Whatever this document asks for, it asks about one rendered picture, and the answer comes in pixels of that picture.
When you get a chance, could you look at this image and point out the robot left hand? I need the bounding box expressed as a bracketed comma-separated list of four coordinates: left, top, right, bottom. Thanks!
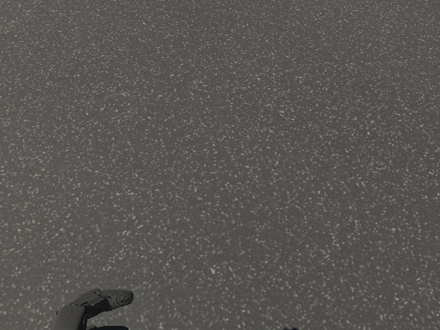
[50, 288, 133, 330]

